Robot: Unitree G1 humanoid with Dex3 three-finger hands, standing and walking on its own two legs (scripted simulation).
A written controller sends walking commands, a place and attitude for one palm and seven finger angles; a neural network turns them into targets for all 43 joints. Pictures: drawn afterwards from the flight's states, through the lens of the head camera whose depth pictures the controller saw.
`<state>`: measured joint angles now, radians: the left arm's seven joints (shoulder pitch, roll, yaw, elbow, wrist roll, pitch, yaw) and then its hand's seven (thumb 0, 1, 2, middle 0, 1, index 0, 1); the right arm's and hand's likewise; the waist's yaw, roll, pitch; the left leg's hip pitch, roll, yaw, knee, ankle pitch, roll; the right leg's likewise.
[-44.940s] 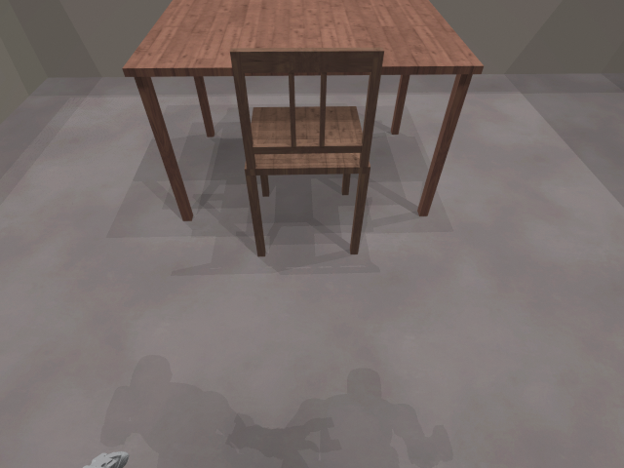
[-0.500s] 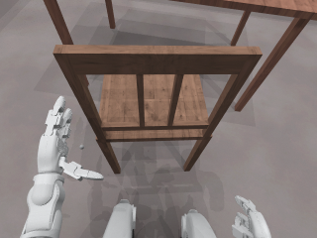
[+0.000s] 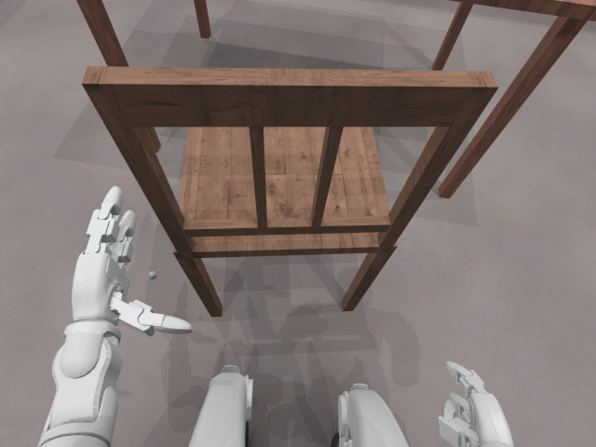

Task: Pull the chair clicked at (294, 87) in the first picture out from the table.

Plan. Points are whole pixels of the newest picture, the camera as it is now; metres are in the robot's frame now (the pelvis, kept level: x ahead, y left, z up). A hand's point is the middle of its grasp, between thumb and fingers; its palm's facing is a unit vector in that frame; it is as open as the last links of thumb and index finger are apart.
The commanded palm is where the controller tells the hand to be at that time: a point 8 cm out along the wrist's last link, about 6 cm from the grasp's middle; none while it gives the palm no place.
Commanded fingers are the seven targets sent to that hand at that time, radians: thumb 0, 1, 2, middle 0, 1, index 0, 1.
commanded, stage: push the fingers through the gap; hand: left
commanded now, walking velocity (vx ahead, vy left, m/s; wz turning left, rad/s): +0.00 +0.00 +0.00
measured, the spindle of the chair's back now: (259, 181) +0.47 +0.07 +0.03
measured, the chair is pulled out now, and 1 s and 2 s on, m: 0.31 0.31 0.31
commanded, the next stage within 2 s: hook a spindle and tug to test in 1.44 s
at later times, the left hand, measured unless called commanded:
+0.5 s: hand (152, 221) +0.39 +0.21 +0.04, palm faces +0.11 -0.99 -0.05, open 16.9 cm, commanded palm +0.36 +0.25 +0.03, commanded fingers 0.00 -0.50 0.30 -0.06 -0.08 -0.06 -0.08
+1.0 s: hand (162, 198) +0.43 +0.20 +0.03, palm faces +0.10 -0.99 -0.02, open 16.9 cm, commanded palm +0.41 +0.24 +0.04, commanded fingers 0.00 -0.50 0.30 -0.06 -0.08 -0.06 -0.08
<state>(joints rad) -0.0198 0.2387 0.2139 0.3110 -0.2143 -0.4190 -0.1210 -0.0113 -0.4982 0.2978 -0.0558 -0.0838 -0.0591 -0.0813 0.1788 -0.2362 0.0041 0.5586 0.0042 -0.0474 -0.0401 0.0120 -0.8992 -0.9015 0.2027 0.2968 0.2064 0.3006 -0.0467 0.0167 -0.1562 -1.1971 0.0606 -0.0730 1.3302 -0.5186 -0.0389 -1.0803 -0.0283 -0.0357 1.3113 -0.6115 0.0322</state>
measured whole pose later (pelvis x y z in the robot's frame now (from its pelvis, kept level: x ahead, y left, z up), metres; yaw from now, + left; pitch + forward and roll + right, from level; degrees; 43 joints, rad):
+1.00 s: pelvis +0.00 +0.01 +0.00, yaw -1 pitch +24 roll -3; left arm -0.45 0.32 0.32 0.70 -0.16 -0.45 -0.13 -0.01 -0.50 0.30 -0.06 -0.08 -0.06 -0.08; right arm 0.25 -0.24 0.00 0.62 0.00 0.03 -0.02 0.01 -0.90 -0.90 0.20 0.30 0.21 0.30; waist -0.10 0.02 -0.15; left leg -1.22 0.07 -0.05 1.30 -0.51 -0.03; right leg -1.11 -0.02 -0.01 1.27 -0.58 0.05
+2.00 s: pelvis +0.00 +0.01 +0.00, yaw -1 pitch +24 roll -3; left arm -0.50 0.33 0.33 0.77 -0.14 -0.49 -0.13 -0.01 -0.40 0.34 -0.31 -0.88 -0.32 -0.88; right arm 0.24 -0.24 0.00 0.63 -0.01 0.06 -0.01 0.01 -0.90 -0.90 0.20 0.30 0.21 0.30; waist -0.11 0.02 -0.16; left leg -1.22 0.07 -0.06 1.30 -0.50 -0.03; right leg -1.11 -0.02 -0.02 1.28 -0.58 0.04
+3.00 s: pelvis +0.02 +0.01 +0.01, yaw -2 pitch +24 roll -3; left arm -0.27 0.25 0.28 0.56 -0.17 -0.48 -0.06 0.02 0.65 0.74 -0.45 -1.45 -0.42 -1.45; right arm 0.23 -0.23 0.00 0.59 -0.01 0.05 0.01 0.01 -0.90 -0.90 0.20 0.30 0.21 0.30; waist -0.09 0.02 -0.17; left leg -1.16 0.07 -0.04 1.27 -0.52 -0.03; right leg -1.06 -0.02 0.00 1.24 -0.59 0.05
